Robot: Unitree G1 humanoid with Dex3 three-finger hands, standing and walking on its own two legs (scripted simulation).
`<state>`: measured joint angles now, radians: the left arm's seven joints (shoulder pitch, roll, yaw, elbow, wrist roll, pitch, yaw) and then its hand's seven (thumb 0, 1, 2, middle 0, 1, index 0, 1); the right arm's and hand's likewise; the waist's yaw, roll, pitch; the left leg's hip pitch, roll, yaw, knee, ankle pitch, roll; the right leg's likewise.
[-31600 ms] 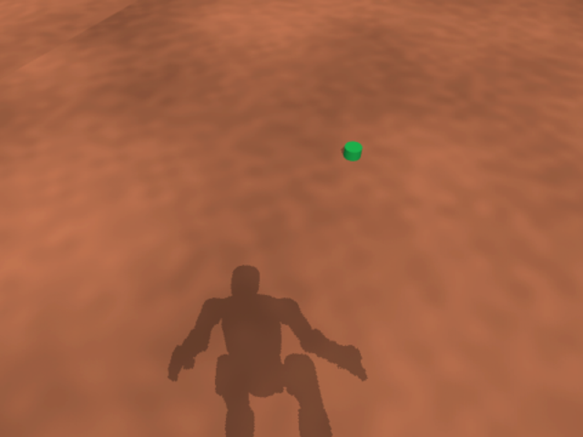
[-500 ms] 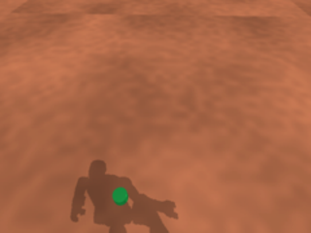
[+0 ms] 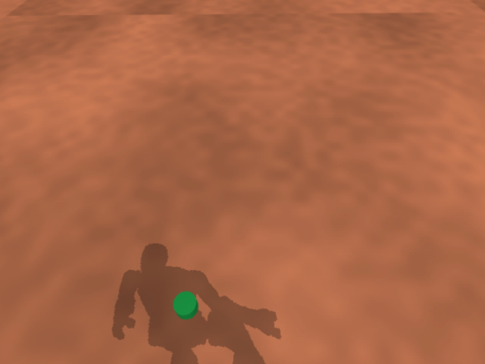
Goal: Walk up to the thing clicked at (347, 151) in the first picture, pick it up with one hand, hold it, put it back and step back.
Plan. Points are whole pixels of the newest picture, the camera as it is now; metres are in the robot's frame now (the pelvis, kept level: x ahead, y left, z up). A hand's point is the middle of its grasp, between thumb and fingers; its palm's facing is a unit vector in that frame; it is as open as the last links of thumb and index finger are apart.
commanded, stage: stand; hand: left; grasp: from above
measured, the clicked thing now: (186, 305) +0.44 +0.25 -0.75
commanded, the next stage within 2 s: step back in 1.08 s
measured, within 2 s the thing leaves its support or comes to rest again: neither
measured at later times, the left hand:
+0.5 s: hand out of the picture +0.08 +0.24 -0.16, palm faces +0.01 -0.94 -0.34, open 7.4 cm
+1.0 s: hand out of the picture +0.06 +0.24 -0.16, palm faces -0.01 -0.94 -0.34, open 7.4 cm
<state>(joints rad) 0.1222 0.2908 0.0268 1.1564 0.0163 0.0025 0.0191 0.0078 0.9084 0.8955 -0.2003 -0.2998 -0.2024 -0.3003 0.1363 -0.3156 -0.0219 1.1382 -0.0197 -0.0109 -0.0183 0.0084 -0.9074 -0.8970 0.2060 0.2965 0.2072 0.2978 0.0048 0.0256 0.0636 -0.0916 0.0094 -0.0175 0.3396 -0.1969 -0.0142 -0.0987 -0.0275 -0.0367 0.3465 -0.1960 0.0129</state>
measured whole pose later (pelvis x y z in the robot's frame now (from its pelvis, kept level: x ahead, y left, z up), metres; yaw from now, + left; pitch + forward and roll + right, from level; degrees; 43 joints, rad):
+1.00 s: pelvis +0.00 -0.01 +0.00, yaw -1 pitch -3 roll +0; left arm 0.12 0.32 0.02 1.15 0.01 -0.01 0.00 0.01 0.91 0.90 -0.20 -0.30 -0.20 -0.30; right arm 0.13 -0.34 -0.01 1.15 -0.02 -0.01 0.00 0.01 -0.91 -0.90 0.21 0.30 0.21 0.30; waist 0.00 0.01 0.05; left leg -0.09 0.02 -0.01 0.31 -0.18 -0.03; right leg -0.10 -0.01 -0.03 0.33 -0.18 0.00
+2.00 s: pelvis -0.15 +0.05 -0.01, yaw -4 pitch -2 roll +2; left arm 0.12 0.34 0.07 0.83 0.03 0.05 0.01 0.01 0.91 0.90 -0.20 -0.30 -0.20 -0.30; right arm 0.13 -0.39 -0.05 0.90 0.01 0.04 -0.01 0.01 -0.91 -0.90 0.21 0.30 0.21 0.30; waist 0.01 0.00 0.17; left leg -0.39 -0.12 -0.12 1.10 -0.51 -0.01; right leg -0.32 0.01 0.06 0.56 -0.21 -0.03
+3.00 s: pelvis -0.48 +0.05 -0.03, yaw -1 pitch -3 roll +1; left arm 0.07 0.39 0.08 0.75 0.03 0.09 0.01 0.01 0.91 0.90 -0.20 -0.30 -0.20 -0.30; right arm 0.23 -0.35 -0.04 0.89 -0.04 0.02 -0.02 0.01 -0.91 -0.90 0.21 0.30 0.21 0.30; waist -0.02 -0.07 0.20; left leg -0.25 -0.05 -0.01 0.65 -0.36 0.03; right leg -0.48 0.01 0.06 0.89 -0.45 -0.01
